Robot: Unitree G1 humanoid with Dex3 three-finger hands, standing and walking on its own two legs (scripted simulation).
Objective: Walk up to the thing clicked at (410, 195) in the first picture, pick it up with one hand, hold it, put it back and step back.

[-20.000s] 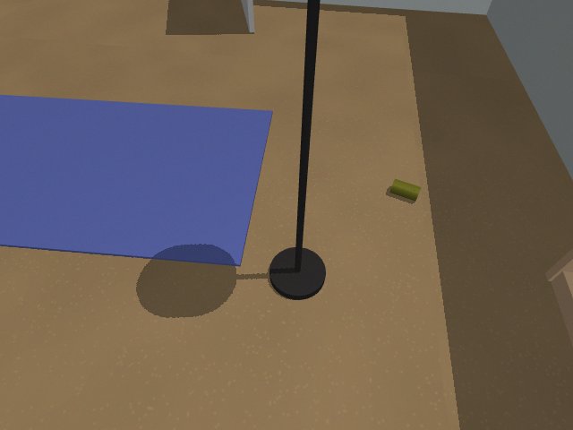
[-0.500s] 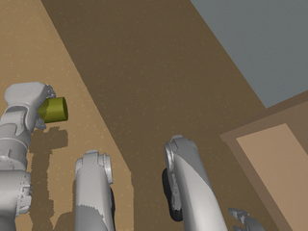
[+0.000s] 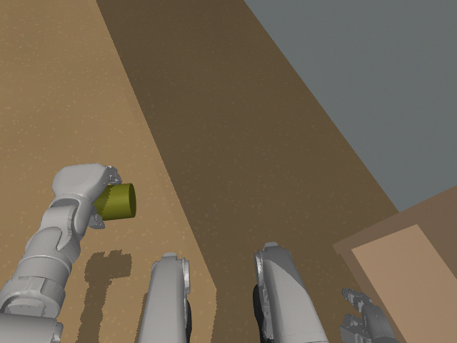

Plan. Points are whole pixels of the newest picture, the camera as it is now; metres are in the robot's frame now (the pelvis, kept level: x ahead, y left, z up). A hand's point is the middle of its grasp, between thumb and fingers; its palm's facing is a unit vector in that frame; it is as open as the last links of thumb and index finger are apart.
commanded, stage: lift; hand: left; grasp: from above
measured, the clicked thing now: (100, 203) +0.39 +0.24 -0.12
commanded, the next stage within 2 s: hold in 0.78 s
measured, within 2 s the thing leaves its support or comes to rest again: neither
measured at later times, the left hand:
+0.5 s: hand (75, 172) +0.37 +0.21 +0.07, palm faces -0.44 -0.08 -0.89, open 9.6 cm
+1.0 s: hand (53, 139) +0.38 +0.21 +0.14, palm faces -0.44 -0.07 -0.89, open 9.6 cm
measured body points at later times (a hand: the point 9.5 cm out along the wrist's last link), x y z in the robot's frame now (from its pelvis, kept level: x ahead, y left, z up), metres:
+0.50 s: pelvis +0.04 -0.01 +0.15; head +0.10 -0.01 +0.59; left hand +0.39 +0.21 +0.12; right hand +0.13 -0.28 +0.03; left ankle +0.08 +0.12 -0.51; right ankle +0.10 -0.15 -0.51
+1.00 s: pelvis +0.07 -0.01 +0.20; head +0.10 -0.01 +0.65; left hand +0.40 +0.21 +0.19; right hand +0.17 -0.27 +0.08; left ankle +0.08 +0.12 -0.51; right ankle +0.10 -0.15 -0.51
